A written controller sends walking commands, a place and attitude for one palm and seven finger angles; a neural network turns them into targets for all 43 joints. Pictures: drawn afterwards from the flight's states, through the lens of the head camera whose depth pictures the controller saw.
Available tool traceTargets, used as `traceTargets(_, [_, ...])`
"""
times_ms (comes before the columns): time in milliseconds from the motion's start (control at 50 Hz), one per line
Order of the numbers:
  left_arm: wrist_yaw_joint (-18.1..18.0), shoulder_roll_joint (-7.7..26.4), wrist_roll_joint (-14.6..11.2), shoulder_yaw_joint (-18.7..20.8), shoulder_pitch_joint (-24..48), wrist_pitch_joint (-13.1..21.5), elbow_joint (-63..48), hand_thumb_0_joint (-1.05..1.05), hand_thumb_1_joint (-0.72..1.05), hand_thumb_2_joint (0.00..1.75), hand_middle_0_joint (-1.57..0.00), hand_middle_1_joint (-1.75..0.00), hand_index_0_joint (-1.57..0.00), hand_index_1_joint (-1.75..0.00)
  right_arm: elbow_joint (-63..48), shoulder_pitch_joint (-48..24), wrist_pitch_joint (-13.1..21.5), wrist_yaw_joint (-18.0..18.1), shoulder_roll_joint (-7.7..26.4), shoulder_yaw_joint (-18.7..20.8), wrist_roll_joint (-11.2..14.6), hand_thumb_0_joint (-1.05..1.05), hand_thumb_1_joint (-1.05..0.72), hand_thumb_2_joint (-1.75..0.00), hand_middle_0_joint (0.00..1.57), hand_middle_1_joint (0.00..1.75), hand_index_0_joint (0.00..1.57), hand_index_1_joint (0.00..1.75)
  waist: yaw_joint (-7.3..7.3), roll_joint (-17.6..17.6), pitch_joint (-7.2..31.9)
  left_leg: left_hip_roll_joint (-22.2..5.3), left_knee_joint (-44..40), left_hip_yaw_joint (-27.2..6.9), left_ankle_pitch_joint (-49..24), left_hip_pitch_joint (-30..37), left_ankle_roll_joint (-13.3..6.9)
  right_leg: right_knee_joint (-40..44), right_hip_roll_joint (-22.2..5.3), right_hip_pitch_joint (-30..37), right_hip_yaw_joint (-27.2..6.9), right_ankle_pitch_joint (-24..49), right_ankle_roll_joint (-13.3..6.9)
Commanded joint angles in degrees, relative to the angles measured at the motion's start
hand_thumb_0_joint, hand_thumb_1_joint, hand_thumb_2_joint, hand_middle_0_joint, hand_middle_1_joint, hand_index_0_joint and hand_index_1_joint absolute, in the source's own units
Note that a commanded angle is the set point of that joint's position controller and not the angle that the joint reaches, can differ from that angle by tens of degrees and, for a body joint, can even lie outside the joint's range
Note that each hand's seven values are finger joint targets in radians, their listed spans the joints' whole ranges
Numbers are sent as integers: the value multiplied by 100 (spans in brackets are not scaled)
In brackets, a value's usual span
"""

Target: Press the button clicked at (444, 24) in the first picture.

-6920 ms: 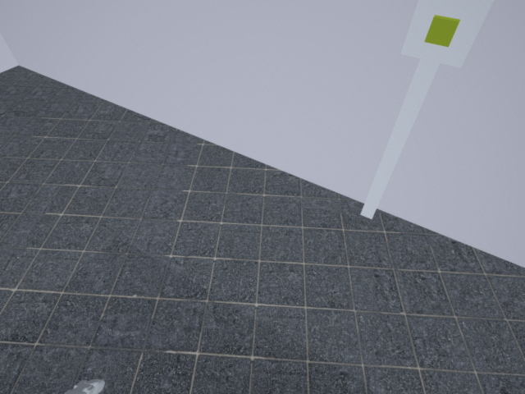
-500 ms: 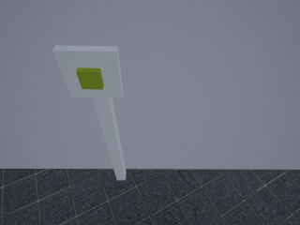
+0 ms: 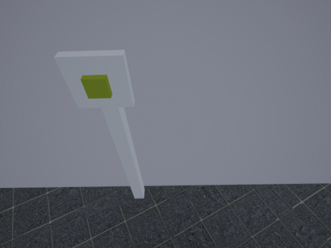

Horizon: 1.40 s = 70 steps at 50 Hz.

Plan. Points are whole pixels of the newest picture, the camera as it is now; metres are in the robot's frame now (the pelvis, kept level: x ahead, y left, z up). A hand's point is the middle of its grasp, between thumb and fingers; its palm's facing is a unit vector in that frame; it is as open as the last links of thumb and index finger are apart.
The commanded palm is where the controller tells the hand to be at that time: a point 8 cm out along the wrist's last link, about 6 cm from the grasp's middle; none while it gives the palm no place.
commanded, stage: look again from close up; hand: left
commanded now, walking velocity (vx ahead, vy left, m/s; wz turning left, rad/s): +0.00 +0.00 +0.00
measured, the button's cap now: (97, 86) +0.51 +0.23 +0.13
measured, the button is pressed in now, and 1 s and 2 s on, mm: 0 0 0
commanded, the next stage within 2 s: raise the hand and make a fist in 0.22 s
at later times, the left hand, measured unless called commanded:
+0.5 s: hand (100, 225) +0.18 +0.17 -0.03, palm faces +0.27 -0.95 -0.13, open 6.9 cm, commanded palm +0.11 +0.21 -0.04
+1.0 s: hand (94, 229) +0.16 +0.17 +0.01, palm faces +0.02 -1.00 -0.05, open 3.7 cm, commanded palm +0.12 +0.23 +0.02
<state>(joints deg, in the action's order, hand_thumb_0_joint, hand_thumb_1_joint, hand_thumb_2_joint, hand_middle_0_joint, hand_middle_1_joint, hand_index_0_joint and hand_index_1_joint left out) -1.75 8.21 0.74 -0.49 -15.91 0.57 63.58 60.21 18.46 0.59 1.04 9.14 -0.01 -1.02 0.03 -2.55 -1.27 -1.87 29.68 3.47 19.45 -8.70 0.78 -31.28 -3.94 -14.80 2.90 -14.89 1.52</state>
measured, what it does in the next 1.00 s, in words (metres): lowers itself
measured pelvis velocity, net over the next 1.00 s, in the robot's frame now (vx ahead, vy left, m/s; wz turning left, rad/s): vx -0.03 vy -0.01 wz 0.05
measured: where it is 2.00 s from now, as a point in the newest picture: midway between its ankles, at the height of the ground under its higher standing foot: outside the picture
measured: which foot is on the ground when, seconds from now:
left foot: down 0.00-1.00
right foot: down 0.00-1.00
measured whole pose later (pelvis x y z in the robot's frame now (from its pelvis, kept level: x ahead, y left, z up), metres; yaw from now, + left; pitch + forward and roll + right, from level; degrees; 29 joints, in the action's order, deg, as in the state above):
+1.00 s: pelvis -0.03 -0.01 -0.06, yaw +3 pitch +8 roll -2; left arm 14.7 12.2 -13.2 6.8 -24.1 17.7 -7.8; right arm 29.9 12.8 12.7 2.1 10.0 -3.0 1.5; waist 1.8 -1.6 4.7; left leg -3.4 60.9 -2.5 30.3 -38.9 2.1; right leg -57.1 -4.0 -40.9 6.8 -24.1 0.1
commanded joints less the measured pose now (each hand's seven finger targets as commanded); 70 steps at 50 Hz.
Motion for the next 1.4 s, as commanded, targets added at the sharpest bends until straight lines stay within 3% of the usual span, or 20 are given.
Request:
traceTargets(0, [-23,617,-5,99,-217,77,-228,0,90,90,-20,-30,-20,-30,-153,344,99,27,472,48,10,0,-90,-90,20,30,20,30,-21,322,-474,-379,-862,-403,-671,-592,-223,607,-186,72,-374,289,-326])
traceTargets(280, [-24,711,-11,154,-158,120,-125,0,90,90,-20,-30,-20,-30,158,273,91,59,438,41,20,0,-90,-90,20,30,20,30,-12,401,-173,-383,-756,-231,-1315,-219,-124,597,-288,454,-373,1457,-369])
traceTargets(300, [-256,921,-2,232,-889,183,113,0,90,90,-20,-30,-20,-30,-210,-407,119,26,722,181,73,0,-90,-90,20,30,20,30,326,1558,-91,-461,682,31,-1173,-774,38,534,-651,740,-812,4529,-186])
traceTargets(320, [-162,2023,-1082,753,3871,1561,-8711,0,90,90,-23,-33,-23,-33,-2071,-450,1092,298,1551,206,357,0,-90,-90,20,30,20,30,-419,-97,2703,162,-340,-78,-1828,414,-265,86,-228,1207,-626,3299,-324])
traceTargets(340, [-455,1650,-583,833,857,1230,-7173,0,90,90,-25,-36,-25,-36,-1765,-719,1538,500,1094,230,225,0,-90,-90,20,30,20,30,144,-1342,2689,89,-557,-45,-2707,644,-260,-135,156,1144,-333,1963,-465])
traceTargets(360, [-632,226,-798,88,-654,456,-6200,0,90,90,-28,-39,-28,-39,-1783,-899,1714,482,812,252,359,0,-90,-90,20,30,20,30,22,-1157,1414,-21,-466,-191,-2598,-98,-50,6,199,453,33,1174,-367])
traceTargets(380, [-551,-14,-906,-43,-355,461,-6334,0,90,90,-31,-42,-31,-42,-1663,-713,1792,440,965,256,399,0,-90,-90,20,30,20,30,-165,-320,656,42,-233,-188,-2074,-378,-80,168,187,20,176,1147,-244])
traceTargets(400, [-505,467,-937,423,54,733,-6718,0,90,90,-34,-45,-34,-45,-1981,-817,1901,434,1111,389,339,0,-90,-90,20,30,20,30,-283,331,228,113,0,-299,-1509,-760,-136,174,199,-445,191,771,-173])
traceTargets(420, [-354,511,-901,631,-305,1038,-6532,0,90,90,-36,-48,-36,-48,-2123,-704,1962,410,1145,463,230,0,-90,-90,20,30,20,30,-271,1008,372,156,180,-273,-1168,-1035,-167,86,223,-735,293,288,-117])
traceTargets(440, [-106,144,-996,602,-1148,1352,-6079,0,90,90,-39,-51,-39,-51,-2339,-819,2023,347,1068,509,177,0,-90,-90,20,30,20,30,-52,1446,284,178,385,-262,-865,-1440,-149,-69,246,-982,313,-125,-87])
traceTargets(500, [858,-44,-1285,812,-2302,2608,-5605,0,90,90,-47,-60,-47,-60,-2893,-1051,2037,40,1015,588,161,0,-90,-90,20,30,20,30,347,1517,496,299,1129,-128,-519,-2563,15,-935,227,-1222,160,-233,-170])
traceTargets(560, [1805,471,-1448,1277,-2314,3639,-5716,0,90,90,-56,-69,-56,-69,-3360,-1164,1925,-173,1108,694,192,0,-90,-90,20,30,20,30,407,968,916,379,1919,-28,-330,-3189,13,-1473,98,-1404,-255,-112,-275])
traceTargets(620, [1922,654,-1618,1282,-1897,3116,-6857,0,90,90,-64,-78,-64,-78,-4059,-1375,1696,-91,1143,632,289,0,-90,-90,20,30,20,30,416,603,1430,460,2022,101,-180,-3242,-114,-1452,77,-1297,-414,-426,-237])
traceTargets(660, [1690,678,-1643,1198,-1256,2854,-7600,0,90,90,-69,-84,-69,-84,-4258,-1283,1574,11,1090,552,288,0,-90,-90,20,30,20,30,220,523,1454,415,2126,-3,-37,-3302,-154,-1467,129,-1535,-466,-738,-190])
traceTargets(740, [1224,743,-1372,1083,-517,3018,-8763,0,90,90,-81,-96,-81,-96,-4206,-738,1480,115,1024,457,207,0,-90,-90,20,30,20,30,-80,1,1704,224,2295,-245,-348,-2918,-194,-1774,267,-1817,-217,-188,-219])
traceTargets(800, [1365,653,-1290,706,-263,3052,-8798,0,90,90,-89,-105,-89,-105,-4071,-681,1551,164,1075,322,204,0,-90,-90,20,30,20,30,-306,-155,1541,151,2350,-384,-160,-2853,-207,-1811,327,-2161,-89,-361,-235])
traceTargets(860, [1636,692,-1383,607,-350,2601,-8398,0,90,90,-97,-114,-97,-114,-4020,-745,1629,208,1119,236,263,0,-90,-90,20,30,20,30,-309,-87,1331,144,2149,-491,181,-2946,-195,-1612,361,-2077,-41,-813,-225])
traceTargets(980, [1517,1002,-1602,1402,-1129,1563,-8390,0,90,90,-113,-132,-113,-132,-4063,-1006,1627,265,960,193,329,0,-90,-90,20,30,20,30,177,191,1737,181,1625,-480,-195,-2800,-147,-1370,300,-1154,88,-592,-191])
traceTargets(1160, [1163,980,-1550,1250,-846,1808,-8758,0,90,90,-130,-150,-130,-150,-3892,-841,1909,226,1052,150,275,0,-90,-90,20,30,20,30,33,247,1063,151,1267,-486,99,-2602,-132,-1087,317,-1326,168,-994,-192])
traceTargets(1380, [1254,1238,-1625,1568,-369,1444,-8873,0,90,90,-130,-150,-130,-150,-3770,-744,2052,299,1124,118,335,0,-90,-90,20,30,20,30,108,4,1190,173,940,-439,-591,-1893,-131,-824,326,-720,208,40,-200])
